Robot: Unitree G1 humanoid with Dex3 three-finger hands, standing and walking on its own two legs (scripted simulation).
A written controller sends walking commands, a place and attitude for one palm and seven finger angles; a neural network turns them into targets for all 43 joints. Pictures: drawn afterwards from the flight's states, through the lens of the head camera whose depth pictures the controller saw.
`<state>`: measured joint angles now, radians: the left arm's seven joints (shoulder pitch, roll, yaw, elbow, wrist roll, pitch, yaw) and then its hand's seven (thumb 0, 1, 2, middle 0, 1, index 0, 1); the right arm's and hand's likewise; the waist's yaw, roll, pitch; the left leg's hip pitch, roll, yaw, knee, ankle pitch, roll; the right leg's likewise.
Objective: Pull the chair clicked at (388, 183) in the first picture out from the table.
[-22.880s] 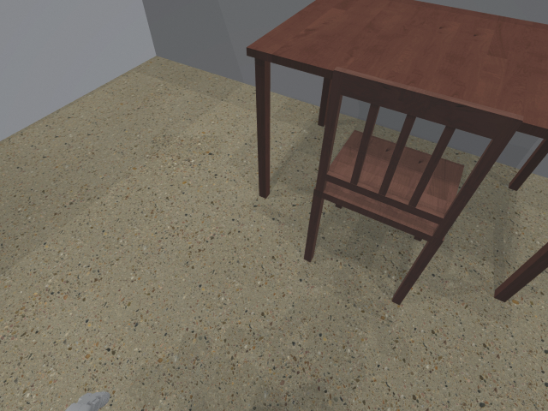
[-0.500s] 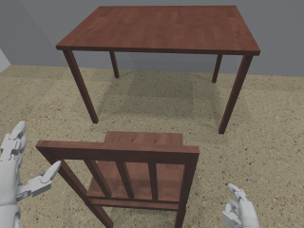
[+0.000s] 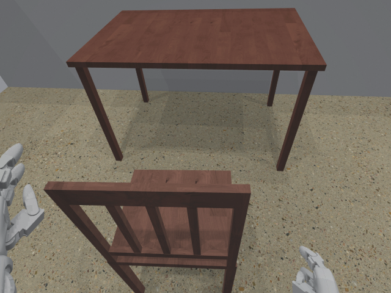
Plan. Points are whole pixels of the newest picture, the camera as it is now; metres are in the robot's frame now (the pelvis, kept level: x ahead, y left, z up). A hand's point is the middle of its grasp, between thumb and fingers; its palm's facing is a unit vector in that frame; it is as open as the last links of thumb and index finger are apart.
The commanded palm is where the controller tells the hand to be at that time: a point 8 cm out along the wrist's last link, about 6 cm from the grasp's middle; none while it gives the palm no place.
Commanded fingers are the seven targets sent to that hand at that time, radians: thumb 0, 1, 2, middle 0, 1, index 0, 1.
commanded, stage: step back with the hand held close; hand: left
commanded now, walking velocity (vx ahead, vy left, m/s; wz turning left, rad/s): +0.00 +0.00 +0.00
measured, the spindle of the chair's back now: (160, 230) +0.29 +0.14 -0.11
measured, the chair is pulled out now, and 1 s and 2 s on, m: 0.56 0.56 0.56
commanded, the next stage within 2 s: stop stepping back and stand still in 1.90 s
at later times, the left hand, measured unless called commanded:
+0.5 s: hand (27, 233) +0.16 +0.27 +0.15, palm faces +0.37 -0.77 -0.52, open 7.5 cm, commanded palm +0.10 +0.31 +0.18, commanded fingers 0.00 0.90 0.90 -0.20 -0.30 -0.20 -0.30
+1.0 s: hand out of the picture +0.11 +0.29 +0.16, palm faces +0.45 -0.75 -0.48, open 7.5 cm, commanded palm +0.04 +0.32 +0.18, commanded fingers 0.00 0.90 0.90 -0.20 -0.30 -0.20 -0.30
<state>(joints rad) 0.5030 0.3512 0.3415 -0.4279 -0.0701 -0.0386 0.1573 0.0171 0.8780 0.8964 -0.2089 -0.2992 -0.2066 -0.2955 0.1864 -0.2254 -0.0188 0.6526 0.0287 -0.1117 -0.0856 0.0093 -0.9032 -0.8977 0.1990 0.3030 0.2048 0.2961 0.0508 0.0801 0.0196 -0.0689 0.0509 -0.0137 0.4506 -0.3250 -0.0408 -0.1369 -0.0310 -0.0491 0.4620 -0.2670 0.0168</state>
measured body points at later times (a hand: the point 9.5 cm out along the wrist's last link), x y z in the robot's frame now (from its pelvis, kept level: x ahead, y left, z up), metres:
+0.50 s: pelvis -0.05 +0.01 +0.00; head -0.02 +0.00 +0.45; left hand +0.13 +0.31 +0.18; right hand +0.13 -0.23 -0.09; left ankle -0.05 +0.14 -0.74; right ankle -0.01 -0.13 -0.74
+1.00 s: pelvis -0.10 +0.02 -0.01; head -0.07 +0.03 +0.44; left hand +0.08 +0.33 +0.18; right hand +0.06 -0.22 -0.09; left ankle -0.05 +0.14 -0.74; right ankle -0.01 -0.13 -0.74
